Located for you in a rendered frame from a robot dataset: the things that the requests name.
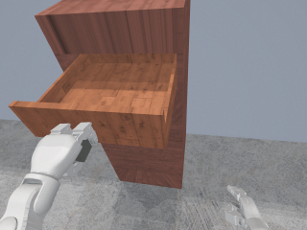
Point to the robot left forearm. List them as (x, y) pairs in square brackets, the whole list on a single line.
[(30, 202)]

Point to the cabinet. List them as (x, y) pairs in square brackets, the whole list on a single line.
[(89, 27)]

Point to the drawer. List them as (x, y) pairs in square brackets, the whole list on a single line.
[(128, 99)]

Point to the left robot hand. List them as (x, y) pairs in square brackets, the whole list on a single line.
[(55, 153)]

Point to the handle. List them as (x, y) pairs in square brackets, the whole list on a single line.
[(84, 151)]

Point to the robot right forearm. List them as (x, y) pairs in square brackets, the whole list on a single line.
[(255, 224)]

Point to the right robot hand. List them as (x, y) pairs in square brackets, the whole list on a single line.
[(238, 213)]

